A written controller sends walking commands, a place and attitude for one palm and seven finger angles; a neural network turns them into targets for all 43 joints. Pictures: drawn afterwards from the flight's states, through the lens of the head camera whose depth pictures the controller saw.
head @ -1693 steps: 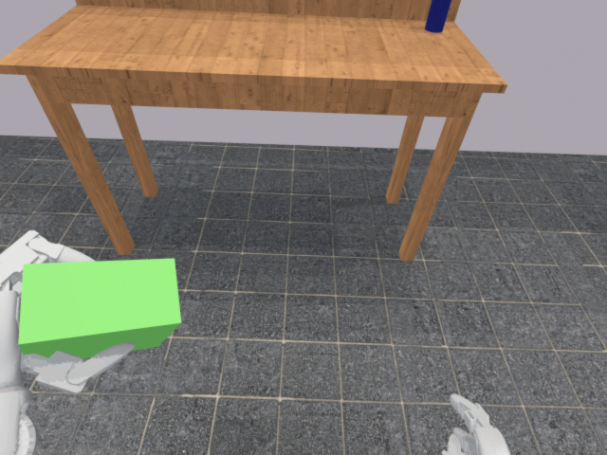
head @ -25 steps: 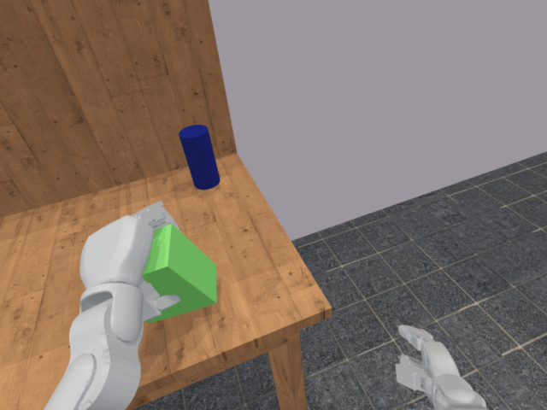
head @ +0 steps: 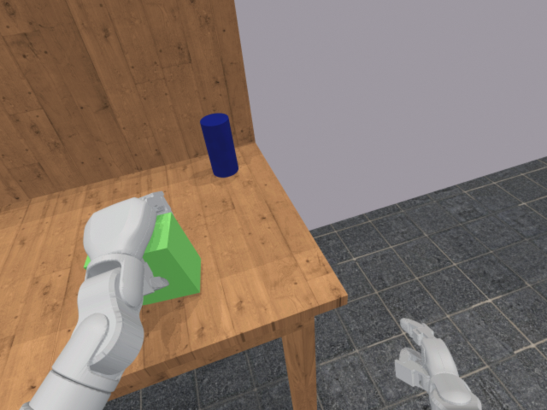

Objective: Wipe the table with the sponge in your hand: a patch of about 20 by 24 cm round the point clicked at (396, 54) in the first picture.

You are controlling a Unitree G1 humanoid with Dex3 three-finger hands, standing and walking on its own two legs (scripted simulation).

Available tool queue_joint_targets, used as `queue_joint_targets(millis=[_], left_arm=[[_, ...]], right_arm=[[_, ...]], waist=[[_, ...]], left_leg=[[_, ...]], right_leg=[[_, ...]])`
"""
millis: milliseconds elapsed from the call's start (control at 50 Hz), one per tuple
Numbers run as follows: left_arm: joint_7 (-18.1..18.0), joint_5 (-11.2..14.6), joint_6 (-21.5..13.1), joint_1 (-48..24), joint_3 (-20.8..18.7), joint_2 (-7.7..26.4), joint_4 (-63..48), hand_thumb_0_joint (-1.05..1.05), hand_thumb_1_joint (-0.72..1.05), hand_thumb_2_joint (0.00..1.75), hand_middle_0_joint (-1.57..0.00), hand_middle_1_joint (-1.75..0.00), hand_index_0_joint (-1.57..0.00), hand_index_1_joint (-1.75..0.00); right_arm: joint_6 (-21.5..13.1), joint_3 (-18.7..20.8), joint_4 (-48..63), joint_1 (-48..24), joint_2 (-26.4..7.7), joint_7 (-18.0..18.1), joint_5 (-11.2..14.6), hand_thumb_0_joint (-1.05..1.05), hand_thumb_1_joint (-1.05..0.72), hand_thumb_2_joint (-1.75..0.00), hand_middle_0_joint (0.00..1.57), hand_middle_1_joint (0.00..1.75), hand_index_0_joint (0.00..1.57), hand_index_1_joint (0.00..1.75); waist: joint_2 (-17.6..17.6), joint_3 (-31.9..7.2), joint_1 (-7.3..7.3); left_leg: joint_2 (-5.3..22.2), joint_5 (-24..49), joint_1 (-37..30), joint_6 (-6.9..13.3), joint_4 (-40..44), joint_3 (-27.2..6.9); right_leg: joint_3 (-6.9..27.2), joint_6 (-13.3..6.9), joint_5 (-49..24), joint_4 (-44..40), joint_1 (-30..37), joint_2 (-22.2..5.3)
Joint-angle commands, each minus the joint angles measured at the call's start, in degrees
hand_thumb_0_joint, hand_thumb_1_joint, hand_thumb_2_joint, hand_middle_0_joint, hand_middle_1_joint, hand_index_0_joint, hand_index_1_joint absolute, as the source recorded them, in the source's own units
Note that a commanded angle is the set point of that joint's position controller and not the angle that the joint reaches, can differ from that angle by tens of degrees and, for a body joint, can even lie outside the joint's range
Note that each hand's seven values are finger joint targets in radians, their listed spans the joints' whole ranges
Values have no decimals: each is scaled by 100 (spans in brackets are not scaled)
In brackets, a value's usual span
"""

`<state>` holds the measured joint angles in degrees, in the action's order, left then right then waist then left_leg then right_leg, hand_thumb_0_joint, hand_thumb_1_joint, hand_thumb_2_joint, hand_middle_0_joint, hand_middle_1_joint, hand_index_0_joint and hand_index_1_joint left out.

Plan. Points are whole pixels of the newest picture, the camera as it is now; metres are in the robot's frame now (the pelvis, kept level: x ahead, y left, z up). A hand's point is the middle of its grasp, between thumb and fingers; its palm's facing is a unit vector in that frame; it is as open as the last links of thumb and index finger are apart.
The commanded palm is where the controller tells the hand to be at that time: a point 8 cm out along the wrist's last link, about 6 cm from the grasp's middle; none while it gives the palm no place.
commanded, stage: wipe forward along the middle lane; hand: left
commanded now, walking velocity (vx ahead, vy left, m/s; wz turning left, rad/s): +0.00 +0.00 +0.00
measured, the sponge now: (155, 269) +0.28 +0.23 +0.09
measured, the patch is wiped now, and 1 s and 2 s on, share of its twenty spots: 0.95 0.95 0.95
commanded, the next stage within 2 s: slide back across to the first lane in 1.40 s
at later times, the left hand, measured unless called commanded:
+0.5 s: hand (150, 225) +0.33 +0.24 +0.14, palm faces +0.09 -0.08 -0.99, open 10.3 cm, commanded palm +0.30 +0.25 +0.17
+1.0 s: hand (149, 206) +0.38 +0.26 +0.14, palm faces -0.01 -0.05 -1.00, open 10.3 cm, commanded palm +0.35 +0.28 +0.17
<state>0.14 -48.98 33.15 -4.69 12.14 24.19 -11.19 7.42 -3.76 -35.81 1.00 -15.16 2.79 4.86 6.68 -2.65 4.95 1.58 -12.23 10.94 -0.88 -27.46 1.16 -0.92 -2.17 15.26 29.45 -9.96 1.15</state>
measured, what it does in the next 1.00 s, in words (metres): stands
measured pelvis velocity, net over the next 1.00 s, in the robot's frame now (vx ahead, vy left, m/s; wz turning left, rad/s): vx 0.02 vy -0.02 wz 0.02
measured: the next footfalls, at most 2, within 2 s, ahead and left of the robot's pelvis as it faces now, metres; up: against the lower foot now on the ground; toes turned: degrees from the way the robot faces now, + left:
none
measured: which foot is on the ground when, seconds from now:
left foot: down 0.00-1.00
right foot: down 0.00-1.00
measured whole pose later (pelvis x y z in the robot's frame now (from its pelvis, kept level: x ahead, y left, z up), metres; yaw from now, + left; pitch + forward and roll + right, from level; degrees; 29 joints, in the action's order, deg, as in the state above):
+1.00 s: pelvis +0.02 -0.02 +0.00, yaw +1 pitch +1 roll +1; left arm 5.9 -52.7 22.1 -26.4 5.5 29.1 24.2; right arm 6.8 -1.8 -39.6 8.2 -18.2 3.0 4.9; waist 6.0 -4.0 1.3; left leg 2.5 -13.4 15.5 -0.4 -28.2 -0.7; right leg -2.5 -3.6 16.4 29.4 -13.7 2.3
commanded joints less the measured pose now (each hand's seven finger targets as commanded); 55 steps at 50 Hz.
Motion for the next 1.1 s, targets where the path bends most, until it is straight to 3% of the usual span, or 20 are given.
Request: queue_joint_targets(millis=[0, 20, 80, 120, 140, 200, 220, 240, 300, 440, 500, 560, 600, 740, 820, 840, 860, 900, 1000, 1080], left_arm=[[-125, -238, 10, -1379, -585, 808, 11, 0, 10, 130, -120, -160, -120, -160], [-96, -249, 26, -1383, -603, 818, -1, 0, 10, 130, -120, -160, -120, -160], [-20, -253, 59, -1441, -421, 619, 200, 0, 10, 130, -120, -160, -120, -160], [26, -292, 112, -1470, -583, 820, 248, 0, 10, 130, -120, -160, -120, -160], [50, -283, 125, -1546, -416, 659, 330, 0, 10, 130, -120, -160, -120, -160], [118, -308, 166, -1422, -451, 677, 514, 0, 10, 130, -120, -160, -120, -160], [136, -354, 184, -1523, -604, 889, 515, 0, 10, 130, -120, -160, -120, -160], [164, -345, 175, -1723, -329, 637, 524, 0, 10, 130, -120, -160, -120, -160], [226, -419, 202, -1892, -386, 765, 942, 0, 10, 130, -120, -160, -120, -160], [423, -566, 144, -2038, -340, 878, 1592, 0, 10, 130, -120, -160, -120, -160], [486, -568, 29, -2111, -296, 839, 1835, 0, 10, 130, -120, -160, -120, -160], [531, -563, -128, -2151, -461, 1029, 2187, 0, 10, 130, -120, -160, -120, -160], [552, -548, -230, -2245, -527, 1137, 2441, 0, 10, 130, -120, -160, -120, -160], [570, -636, -561, -2948, -681, 1465, 3005, 0, 10, 130, -120, -160, -120, -160], [570, -628, -785, -3254, -734, 1555, 3221, 0, 10, 130, -120, -160, -120, -160], [531, -663, -843, -3062, -930, 1741, 3464, 0, 10, 130, -120, -160, -120, -160], [526, -633, -921, -2977, -840, 1612, 3411, 0, 10, 130, -120, -160, -120, -160], [493, -638, -1023, -3082, -897, 1683, 3438, 0, 10, 130, -120, -160, -120, -160], [391, -634, -1178, -3230, -1148, 1978, 3830, 0, 10, 130, -120, -160, -120, -160], [341, -662, -1242, -3551, -983, 1849, 3992, 0, 10, 130, -120, -160, -120, -160]], right_arm=[[-361, 198, 999, -1505, -540, 44, 11, 0, -90, -90, 20, 30, 20, 30], [-362, 210, 1021, -1493, -541, 15, 20, 0, -90, -90, 20, 30, 20, 30], [-375, 209, 976, -1513, -553, -54, 18, 0, -90, -90, 20, 30, 20, 30], [-352, 223, 955, -1494, -593, -69, 18, 0, -90, -90, 20, 30, 20, 30], [-351, 209, 967, -1518, -573, -73, 24, 0, -90, -90, 20, 30, 20, 30], [-339, 227, 909, -1456, -600, -98, 10, 0, -90, -90, 20, 30, 20, 30], [-321, 243, 885, -1434, -633, -95, 14, 0, -90, -90, 20, 30, 20, 30], [-330, 212, 919, -1457, -600, -92, 29, 0, -90, -90, 20, 30, 20, 30], [-307, 214, 810, -1369, -638, -65, 32, 0, -90, -90, 20, 30, 20, 30], [-323, 213, 782, -1226, -676, -42, 59, 0, -90, -90, 20, 30, 20, 30], [-350, 217, 770, -1113, -684, -35, 48, 0, -90, -90, 20, 30, 20, 30], [-372, 224, 733, -972, -713, -10, 41, 0, -90, -90, 20, 30, 20, 30], [-364, 218, 696, -918, -737, 19, 42, 0, -90, -90, 20, 30, 20, 30], [-378, 266, 606, -620, -789, 59, 38, 0, -90, -90, 20, 30, 20, 30], [-376, 306, 595, -462, -794, 73, 31, 0, -90, -90, 20, 30, 20, 30], [-374, 331, 555, -401, -832, 77, 28, 0, -90, -90, 20, 30, 20, 30], [-375, 334, 603, -401, -833, 72, 13, 0, -90, -90, 20, 30, 20, 30], [-363, 357, 569, -324, -849, 58, 9, 0, -90, -90, 20, 30, 20, 30], [-317, 410, 487, -162, -905, 63, 9, 0, -90, -90, 20, 30, 20, 30], [-290, 424, 458, -98, -907, 54, 30, 0, -90, -90, 20, 30, 20, 30]], waist=[[-773, -600, 88], [-798, -754, 88], [-864, -717, 80], [-885, -742, 75], [-932, -628, 57], [-1085, -580, 74], [-1048, -565, 56], [-972, -560, 12], [-1045, -412, -30], [-1119, -600, -88], [-1178, -642, -115], [-1292, -609, -150], [-1263, -434, -186], [-1037, -483, -256], [-1109, -698, -303], [-1154, -617, -248], [-1100, -707, -231], [-1051, -839, -245], [-1189, -724, -260], [-1016, -670, -326]], left_leg=[[-280, -21, -74, 266, 479, -52], [-269, 40, -79, 247, 514, -60], [-256, 313, -72, 274, 446, -75], [-252, 403, -65, 277, 448, -78], [-258, 379, -38, 289, 434, -52], [-270, 562, -26, 313, 366, -51], [-262, 553, -27, 298, 390, -64], [-276, 531, -14, 309, 370, -33], [-280, 517, 21, 314, 347, -45], [-319, 591, 99, 306, 238, -11], [-340, 650, 132, 328, 149, 8], [-338, 613, 217, 322, 106, 20], [-333, 497, 294, 318, 117, 29], [-329, 434, 360, 323, 129, -6], [-329, 412, 424, 340, 128, -4], [-330, 381, 454, 339, 114, -14], [-346, 419, 450, 352, 90, 0], [-348, 523, 454, 355, 47, 10], [-335, 365, 605, 364, 84, -3], [-329, 288, 605, 368, 140, -3]], right_leg=[[319, -108, 366, -866, -90, 61], [277, -111, 311, -816, 30, 67], [192, -95, -155, -753, 44, 54], [246, -104, -263, -747, 102, 59], [177, -78, -261, -740, 44, 41], [191, -64, -649, -703, 65, 31], [260, -85, -591, -722, 53, 43], [180, -62, -596, -689, 27, 20], [210, -60, -667, -715, -79, 24], [256, -18, -950, -636, 38, -7], [269, 8, -1239, -614, 66, -32], [285, 37, -1339, -604, 71, -40], [329, 57, -1212, -667, -38, -50], [307, 41, -1040, -707, -84, -53], [320, 61, -1067, -732, 23, -80], [336, 52, -970, -728, -29, -60], [329, 54, -1100, -716, 26, -72], [363, 52, -1393, -679, 108, -85], [379, 66, -1129, -736, 21, -72], [327, 48, -931, -783, -127, -58]])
